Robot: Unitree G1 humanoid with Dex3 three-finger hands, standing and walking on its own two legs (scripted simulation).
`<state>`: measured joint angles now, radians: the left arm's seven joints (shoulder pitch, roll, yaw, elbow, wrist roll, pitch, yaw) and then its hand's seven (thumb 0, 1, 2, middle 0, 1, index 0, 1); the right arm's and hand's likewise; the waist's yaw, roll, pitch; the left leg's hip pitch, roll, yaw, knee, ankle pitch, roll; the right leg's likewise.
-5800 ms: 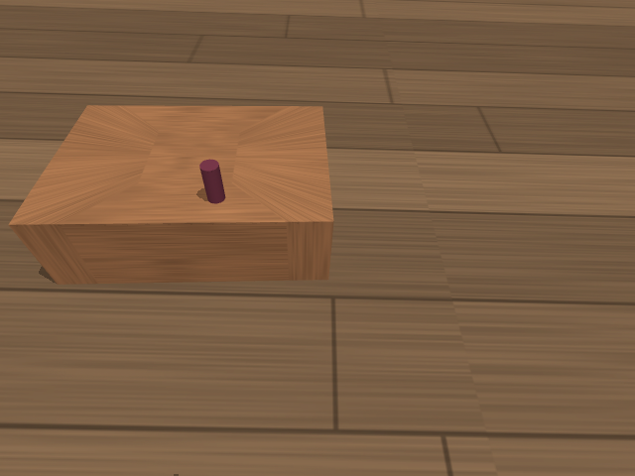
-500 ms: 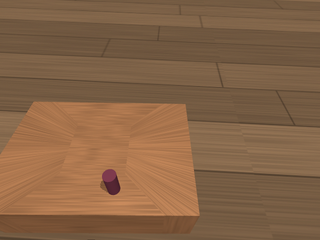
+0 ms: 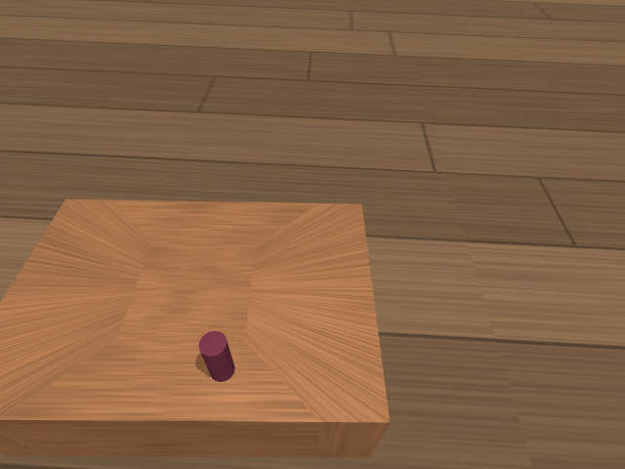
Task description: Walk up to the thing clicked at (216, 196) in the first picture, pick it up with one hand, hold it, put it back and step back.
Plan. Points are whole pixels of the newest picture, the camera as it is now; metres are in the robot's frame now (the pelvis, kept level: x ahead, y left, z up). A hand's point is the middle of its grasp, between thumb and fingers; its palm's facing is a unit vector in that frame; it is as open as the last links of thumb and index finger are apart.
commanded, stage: stand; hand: left
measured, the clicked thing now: (217, 357) +0.45 +0.21 -0.38
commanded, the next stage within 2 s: go down in 0.72 s
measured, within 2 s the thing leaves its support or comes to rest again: neither
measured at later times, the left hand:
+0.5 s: hand out of the picture +0.07 +0.26 -0.16, palm faces -0.03 -0.94 -0.34, open 7.4 cm
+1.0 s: hand out of the picture +0.13 +0.26 -0.16, palm faces +0.04 -0.94 -0.33, open 9.6 cm
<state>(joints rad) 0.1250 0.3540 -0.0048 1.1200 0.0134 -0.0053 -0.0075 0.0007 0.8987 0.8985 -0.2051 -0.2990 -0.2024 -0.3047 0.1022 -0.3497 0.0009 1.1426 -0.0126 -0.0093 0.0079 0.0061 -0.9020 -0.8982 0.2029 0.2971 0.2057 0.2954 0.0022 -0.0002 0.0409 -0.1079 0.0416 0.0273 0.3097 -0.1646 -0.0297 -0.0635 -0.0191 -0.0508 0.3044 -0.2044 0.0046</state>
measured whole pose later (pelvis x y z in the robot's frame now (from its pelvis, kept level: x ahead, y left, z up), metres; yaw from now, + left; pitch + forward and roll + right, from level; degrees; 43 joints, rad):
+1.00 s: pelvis -0.01 +0.00 -0.01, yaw +1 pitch +3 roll +0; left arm -0.03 0.33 0.12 1.06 0.05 -0.01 -0.01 0.00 0.65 0.65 -0.09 -0.15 -0.09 -0.15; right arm 0.20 -0.29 -0.02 0.87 0.04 -0.04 -0.03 0.01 -0.96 -0.92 0.20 0.30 0.20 0.30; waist -0.01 -0.01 0.05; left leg -0.30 0.04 0.02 0.46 -0.21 -0.02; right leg -0.25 -0.03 -0.06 0.46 -0.26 0.01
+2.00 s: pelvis +0.00 +0.02 -0.06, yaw +1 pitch +11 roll -2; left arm 0.34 0.36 0.17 0.21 0.03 0.51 -0.09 -0.01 -0.51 0.05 -0.09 -0.03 -0.07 -0.05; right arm 0.26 -0.23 0.01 0.58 0.02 -0.18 -0.14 0.01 -0.86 -0.89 0.20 0.30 0.21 0.30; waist -0.02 0.03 -0.14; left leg -0.69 0.05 -0.03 0.96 -0.47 -0.01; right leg -0.60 -0.03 -0.08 0.90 -0.49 0.02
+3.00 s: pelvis -0.01 +0.02 -0.07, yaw +2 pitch +12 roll -3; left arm 0.26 0.42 0.25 0.24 -0.02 0.47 -0.12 -0.01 -0.59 0.05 -0.08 -0.01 -0.06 -0.04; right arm 0.27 -0.24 0.03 0.63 0.02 -0.28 -0.20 0.01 -0.88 -0.89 0.21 0.30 0.21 0.30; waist -0.03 0.03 -0.14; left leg -0.76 0.05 -0.05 1.03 -0.47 -0.01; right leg -0.66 -0.03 -0.09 0.96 -0.50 0.02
